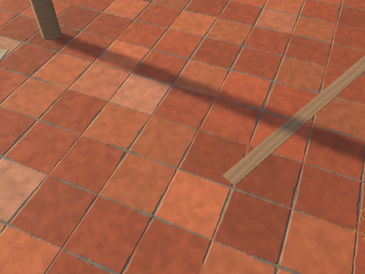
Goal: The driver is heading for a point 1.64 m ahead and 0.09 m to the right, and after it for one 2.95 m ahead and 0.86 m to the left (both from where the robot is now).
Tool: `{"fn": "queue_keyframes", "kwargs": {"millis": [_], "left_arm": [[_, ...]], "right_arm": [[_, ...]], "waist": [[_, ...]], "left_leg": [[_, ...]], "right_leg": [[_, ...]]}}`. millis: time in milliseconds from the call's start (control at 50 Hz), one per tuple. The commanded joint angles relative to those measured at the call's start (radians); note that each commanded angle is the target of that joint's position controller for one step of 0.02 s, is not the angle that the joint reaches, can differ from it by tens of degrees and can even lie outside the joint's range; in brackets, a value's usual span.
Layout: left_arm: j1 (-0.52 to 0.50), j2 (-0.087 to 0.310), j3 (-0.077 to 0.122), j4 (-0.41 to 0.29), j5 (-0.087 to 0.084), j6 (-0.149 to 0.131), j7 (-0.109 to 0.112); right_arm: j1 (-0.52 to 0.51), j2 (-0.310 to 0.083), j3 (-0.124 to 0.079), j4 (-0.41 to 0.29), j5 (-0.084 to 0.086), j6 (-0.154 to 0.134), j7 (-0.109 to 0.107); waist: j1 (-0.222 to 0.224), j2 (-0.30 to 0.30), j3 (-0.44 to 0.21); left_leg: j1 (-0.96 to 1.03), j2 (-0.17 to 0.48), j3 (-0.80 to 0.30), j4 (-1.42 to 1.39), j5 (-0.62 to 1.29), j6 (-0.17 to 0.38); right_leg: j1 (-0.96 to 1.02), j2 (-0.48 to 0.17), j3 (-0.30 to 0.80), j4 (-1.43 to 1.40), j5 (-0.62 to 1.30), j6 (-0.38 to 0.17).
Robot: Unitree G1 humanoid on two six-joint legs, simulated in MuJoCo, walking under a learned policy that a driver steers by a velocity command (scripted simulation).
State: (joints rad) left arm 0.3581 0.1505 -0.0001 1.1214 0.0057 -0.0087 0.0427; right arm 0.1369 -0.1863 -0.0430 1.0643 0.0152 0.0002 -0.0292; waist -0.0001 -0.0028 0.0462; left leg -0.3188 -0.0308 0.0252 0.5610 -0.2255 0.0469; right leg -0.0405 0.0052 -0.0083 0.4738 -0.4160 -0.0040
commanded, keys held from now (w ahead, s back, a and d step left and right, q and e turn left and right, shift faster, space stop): shift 0.50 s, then w+shift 0.50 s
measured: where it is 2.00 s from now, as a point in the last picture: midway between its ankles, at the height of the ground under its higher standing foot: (176, 155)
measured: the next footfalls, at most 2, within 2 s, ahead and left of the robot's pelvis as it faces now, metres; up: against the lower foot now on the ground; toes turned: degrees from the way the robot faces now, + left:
left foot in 0.84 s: +0.19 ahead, +0.17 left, +0.00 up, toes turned +6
right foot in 1.34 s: +0.64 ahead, +0.00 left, +0.00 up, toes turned -3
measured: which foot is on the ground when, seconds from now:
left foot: down 0.00-0.58, up 0.60-0.82, down 0.84-1.00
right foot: down 0.00-0.86, up 0.88-1.00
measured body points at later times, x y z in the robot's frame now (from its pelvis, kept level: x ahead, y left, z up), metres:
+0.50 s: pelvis -0.02 +0.00 +0.00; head -0.01 +0.00 +0.45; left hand -0.10 +0.21 -0.15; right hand +0.03 -0.24 -0.15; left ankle +0.05 +0.09 -0.73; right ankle -0.10 -0.12 -0.73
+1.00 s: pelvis +0.16 +0.09 +0.01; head +0.17 +0.10 +0.46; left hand +0.22 +0.34 -0.13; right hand +0.18 -0.17 -0.13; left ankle +0.15 +0.17 -0.73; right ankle +0.10 -0.06 -0.63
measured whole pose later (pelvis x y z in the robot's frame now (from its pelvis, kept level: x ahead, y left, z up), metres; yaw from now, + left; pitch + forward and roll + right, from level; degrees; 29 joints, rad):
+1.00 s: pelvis +0.16 +0.09 +0.01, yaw +0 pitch +1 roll +1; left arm 0.28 0.23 0.06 0.94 0.04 -0.09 -0.05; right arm 0.32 -0.21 -0.06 1.02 -0.03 -0.09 0.03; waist -0.01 -0.03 -0.02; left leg -0.22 -0.03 0.11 0.47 -0.27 0.05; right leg -0.51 -0.09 0.01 1.24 -0.22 -0.11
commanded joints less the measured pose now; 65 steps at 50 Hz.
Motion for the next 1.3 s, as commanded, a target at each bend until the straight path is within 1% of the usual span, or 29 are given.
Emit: {"fn": "queue_keyframes", "kwargs": {"millis": [20,240,500,520,540,560,580,600,620,660,680,720,740,760,780,800,820,840,860,880,900,920,940,980,1040,1100,1200,1260,1300], "left_arm": [[0.122,0.067,0.011,0.008,0.000,-0.003,0.004],[0.156,0.049,0.012,0.009,0.000,-0.015,0.008],[0.194,0.035,0.017,-0.001,-0.002,-0.024,0.008],[0.228,0.046,0.023,0.008,-0.007,-0.021,0.010],[0.229,0.079,0.034,-0.005,-0.014,-0.020,0.013],[0.280,0.104,0.042,-0.010,-0.020,-0.028,0.013],[0.330,0.166,0.060,-0.004,-0.027,-0.046,0.013],[0.260,0.222,0.084,-0.025,-0.040,-0.065,0.017],[0.215,0.198,0.081,-0.043,-0.025,-0.083,0.017],[0.192,0.148,0.073,-0.065,-0.028,-0.104,-0.001],[0.174,0.135,0.071,-0.080,-0.037,-0.101,-0.009],[0.176,0.150,0.073,-0.102,-0.031,-0.095,-0.016],[0.188,0.160,0.075,-0.081,0.057,-0.094,-0.030],[0.184,0.165,0.079,-0.080,0.059,-0.093,-0.036],[0.177,0.177,0.082,-0.080,0.047,-0.094,-0.039],[0.150,0.196,0.086,-0.084,0.038,-0.096,-0.041],[0.117,0.211,0.087,-0.089,0.035,-0.100,-0.045],[0.087,0.210,0.083,-0.096,0.035,-0.102,-0.049],[0.060,0.149,0.068,-0.140,0.022,-0.104,-0.054],[0.006,0.098,0.064,-0.200,0.007,-0.125,-0.063],[-0.067,0.114,0.064,-0.233,0.005,-0.122,-0.069],[-0.094,0.133,0.067,-0.238,0.008,-0.122,-0.080],[-0.074,0.118,0.067,-0.230,0.017,-0.118,-0.087],[-0.051,0.087,0.060,-0.237,0.046,-0.087,-0.102],[-0.141,0.096,0.057,-0.277,0.037,-0.055,-0.112],[-0.315,0.116,0.055,-0.343,0.032,-0.049,-0.111],[-0.485,0.097,0.038,-0.409,0.016,-0.053,-0.117],[-0.489,0.114,0.040,-0.422,0.016,-0.059,-0.103],[-0.347,0.161,0.057,-0.393,0.017,-0.063,-0.084]], "right_arm": [[-0.001,-0.089,-0.015,-0.028,-0.002,-0.003,-0.006],[0.014,-0.084,-0.012,-0.012,-0.005,0.001,-0.013],[0.034,-0.075,-0.007,-0.006,-0.005,-0.002,-0.014],[0.075,-0.081,-0.011,0.011,-0.001,-0.001,-0.015],[0.091,-0.101,-0.021,0.015,0.011,-0.003,-0.014],[0.026,-0.116,-0.027,-0.017,0.020,-0.017,-0.008],[-0.107,-0.086,-0.018,-0.083,0.033,-0.043,0.003],[-0.184,-0.065,-0.009,-0.119,0.044,-0.070,0.017],[-0.187,-0.099,-0.020,-0.126,0.033,-0.086,0.025],[-0.136,-0.082,-0.018,-0.128,0.034,-0.107,0.039],[-0.139,-0.086,-0.017,-0.135,0.030,-0.116,0.046],[-0.178,-0.057,-0.009,-0.147,0.021,-0.125,0.057],[-0.189,-0.048,-0.009,-0.181,-0.073,-0.083,0.092],[-0.182,-0.044,-0.012,-0.190,-0.076,-0.061,0.102],[-0.143,-0.054,-0.016,-0.190,-0.064,-0.051,0.103],[-0.055,-0.072,-0.025,-0.172,-0.054,-0.049,0.097],[0.097,-0.107,-0.043,-0.131,-0.046,-0.054,0.086],[0.316,-0.162,-0.069,-0.064,-0.046,-0.066,0.068],[0.505,-0.296,-0.099,-0.037,-0.071,-0.081,0.048],[0.516,-0.302,-0.087,-0.020,-0.066,-0.087,0.049],[0.317,-0.252,-0.068,-0.060,-0.071,-0.083,0.049],[0.234,-0.194,-0.054,-0.087,-0.062,-0.089,0.055],[0.195,-0.168,-0.045,-0.090,-0.052,-0.094,0.059],[0.177,-0.115,-0.023,-0.085,-0.044,-0.105,0.053],[0.252,-0.110,-0.015,-0.068,-0.041,-0.121,0.042],[0.318,-0.111,-0.010,-0.070,-0.033,-0.133,0.043],[0.381,-0.123,-0.004,-0.066,-0.020,-0.150,0.032],[0.394,-0.156,-0.005,-0.055,-0.029,-0.143,0.028],[0.402,-0.208,-0.017,-0.043,-0.050,-0.123,0.015]], "waist": [[0.003,0.002,0.001],[-0.002,0.000,0.038],[-0.002,-0.002,0.035],[0.002,-0.013,-0.008],[0.006,-0.032,0.022],[0.048,-0.029,0.086],[0.098,-0.108,0.157],[0.095,-0.219,0.222],[0.070,-0.162,0.224],[0.041,-0.111,0.180],[0.037,-0.091,0.160],[0.056,-0.108,0.125],[0.059,-0.139,0.116],[0.056,-0.162,0.133],[0.041,-0.162,0.134],[-0.005,-0.158,0.117],[-0.087,-0.119,0.056],[-0.188,-0.031,-0.071],[-0.258,0.222,-0.189],[-0.208,0.372,-0.232],[-0.112,0.210,-0.078],[-0.078,0.067,-0.042],[-0.032,0.045,-0.030],[0.023,0.091,0.005],[0.026,0.059,0.075],[-0.007,0.022,0.121],[-0.034,0.022,0.152],[-0.019,0.062,0.096],[0.057,0.134,-0.027]], "left_leg": [[0.182,0.066,-0.083,-0.068,0.245,0.053],[0.152,0.066,-0.096,-0.114,0.074,0.041],[0.146,0.066,-0.101,-0.120,0.062,0.040],[0.149,0.037,-0.072,-0.100,-0.175,0.043],[0.077,0.011,-0.048,-0.071,-0.434,0.044],[-0.065,0.015,-0.059,-0.047,-0.535,0.037],[-0.238,0.000,-0.004,0.041,-0.370,0.005],[-0.385,0.041,0.009,0.217,-0.139,0.014],[-0.532,0.098,-0.049,0.331,-0.127,0.027],[-0.640,0.145,-0.070,0.396,-0.110,0.030],[-0.586,0.148,-0.054,0.315,-0.081,0.027],[-0.388,0.111,0.024,0.213,-0.034,0.008],[-0.282,0.069,0.092,0.152,-0.053,0.005],[-0.188,0.059,0.126,0.118,-0.060,0.013],[-0.095,0.043,0.148,0.093,-0.067,0.022],[0.027,0.018,0.166,0.065,-0.065,0.029],[0.199,-0.019,0.180,0.033,-0.059,0.035],[0.451,-0.023,0.161,0.017,-0.097,0.048],[0.661,0.256,-0.257,-0.152,-0.540,0.099],[0.607,0.408,-0.795,-0.464,-0.843,0.131],[0.466,0.417,-0.725,-0.443,-0.764,0.121],[0.356,0.390,-0.581,-0.397,-0.604,0.120],[0.262,0.337,-0.462,-0.412,-0.489,0.108],[0.147,0.278,-0.337,-0.458,-0.404,0.101],[0.147,0.247,-0.246,-0.513,-0.270,0.126],[0.175,0.227,-0.160,-0.559,-0.105,0.151],[0.272,0.228,-0.035,-0.653,0.221,0.146],[0.455,0.238,0.035,-0.520,0.753,0.127],[0.544,0.261,0.054,-0.251,1.187,0.106]], "right_leg": [[-0.206,-0.020,0.013,-0.096,0.182,-0.009],[-0.262,-0.024,0.012,-0.113,0.066,-0.018],[-0.279,-0.026,0.015,-0.115,0.065,-0.024],[-0.260,-0.019,0.011,-0.115,-0.102,-0.046],[-0.271,-0.038,0.049,-0.121,-0.303,-0.090],[-0.255,-0.099,0.135,-0.187,-0.468,-0.146],[-0.155,-0.229,0.310,-0.333,-0.531,-0.217],[-0.088,-0.387,0.492,-0.433,-0.438,-0.271],[0.012,-0.418,0.507,-0.423,-0.318,-0.269],[0.129,-0.380,0.409,-0.374,-0.181,-0.224],[0.120,-0.341,0.327,-0.376,-0.119,-0.191],[0.012,-0.271,0.211,-0.384,-0.034,-0.165],[-0.054,-0.228,0.173,-0.403,-0.067,-0.178],[-0.116,-0.227,0.143,-0.400,-0.056,-0.182],[-0.159,-0.234,0.127,-0.379,-0.031,-0.188],[-0.199,-0.236,0.104,-0.308,0.085,-0.186],[-0.229,-0.212,0.058,-0.138,0.315,-0.175],[-0.305,-0.147,-0.020,0.166,0.508,-0.157],[-0.570,-0.052,-0.076,0.616,0.301,-0.105],[-0.733,0.069,0.089,0.847,-0.071,-0.121],[-0.818,-0.021,0.123,0.942,0.046,-0.145],[-0.797,-0.090,0.093,0.920,0.165,-0.152],[-0.730,-0.128,0.077,0.852,0.214,-0.145],[-0.670,-0.158,0.063,0.787,0.238,-0.108],[-0.782,-0.164,0.021,0.741,0.329,-0.068],[-0.844,-0.152,-0.019,0.560,0.414,-0.042],[-0.679,-0.105,-0.090,0.214,0.548,-0.082],[-0.578,-0.025,-0.146,0.111,0.451,-0.133],[-0.413,0.058,-0.163,0.115,0.312,-0.167]]}}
